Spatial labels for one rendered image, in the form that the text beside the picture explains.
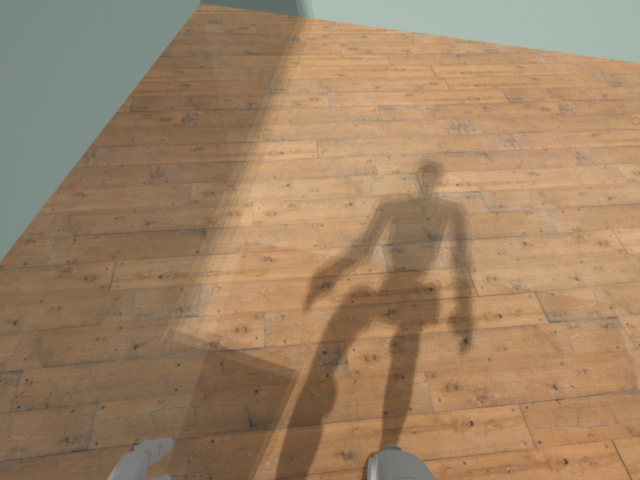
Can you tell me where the right robot thigh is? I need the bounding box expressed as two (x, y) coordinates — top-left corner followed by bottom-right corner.
(367, 449), (436, 480)

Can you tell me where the robot left hand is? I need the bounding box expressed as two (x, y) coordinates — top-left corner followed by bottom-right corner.
(107, 438), (173, 480)

